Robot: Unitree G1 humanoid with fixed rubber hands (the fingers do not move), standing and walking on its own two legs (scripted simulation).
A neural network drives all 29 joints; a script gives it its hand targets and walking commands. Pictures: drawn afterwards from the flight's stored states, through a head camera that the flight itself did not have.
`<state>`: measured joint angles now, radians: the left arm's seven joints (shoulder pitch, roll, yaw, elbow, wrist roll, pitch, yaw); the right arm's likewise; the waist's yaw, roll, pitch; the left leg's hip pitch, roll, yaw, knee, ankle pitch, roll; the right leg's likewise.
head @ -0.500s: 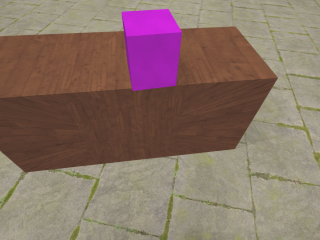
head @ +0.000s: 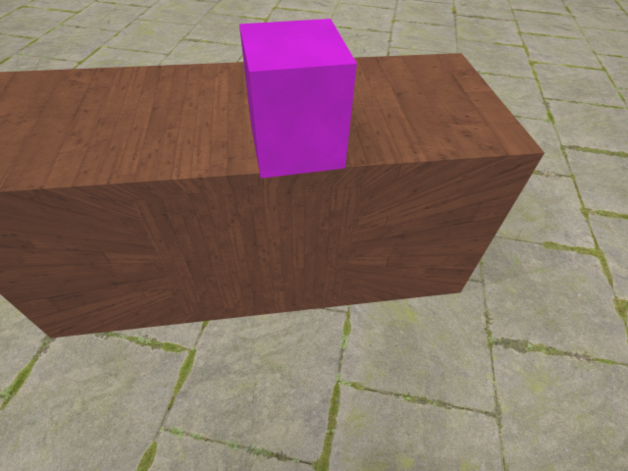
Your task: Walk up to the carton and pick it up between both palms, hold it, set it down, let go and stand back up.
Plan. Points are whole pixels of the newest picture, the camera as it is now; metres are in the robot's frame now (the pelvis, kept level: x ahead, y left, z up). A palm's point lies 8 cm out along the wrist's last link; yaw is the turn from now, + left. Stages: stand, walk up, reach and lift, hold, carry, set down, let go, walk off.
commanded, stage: stand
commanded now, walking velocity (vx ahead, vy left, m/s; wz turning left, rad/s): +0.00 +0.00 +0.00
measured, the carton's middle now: (295, 99) +0.85 +0.05 +0.01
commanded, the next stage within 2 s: walk up in 0.36 s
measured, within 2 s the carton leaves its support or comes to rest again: neither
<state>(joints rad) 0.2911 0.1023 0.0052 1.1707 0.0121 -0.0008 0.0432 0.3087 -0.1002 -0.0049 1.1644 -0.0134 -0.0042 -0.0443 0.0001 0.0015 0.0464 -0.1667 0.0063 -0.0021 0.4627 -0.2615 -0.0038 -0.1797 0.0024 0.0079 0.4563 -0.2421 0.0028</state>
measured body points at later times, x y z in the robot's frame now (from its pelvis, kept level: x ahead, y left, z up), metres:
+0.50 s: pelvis +0.00 +0.00 +0.00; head +0.00 +0.00 +0.45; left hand -0.02 +0.20 -0.16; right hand -0.03 -0.21 -0.16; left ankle -0.01 +0.12 -0.74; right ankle +0.00 -0.12 -0.74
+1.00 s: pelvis +0.09 -0.05 -0.01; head +0.08 -0.06 +0.44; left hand +0.02 +0.19 -0.15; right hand +0.11 -0.30 -0.16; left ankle +0.11 +0.08 -0.68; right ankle +0.07 -0.14 -0.74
